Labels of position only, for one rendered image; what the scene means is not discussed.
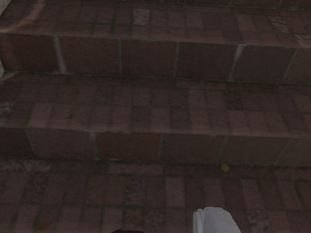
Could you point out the right robot thigh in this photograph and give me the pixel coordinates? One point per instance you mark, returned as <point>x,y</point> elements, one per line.
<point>213,220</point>

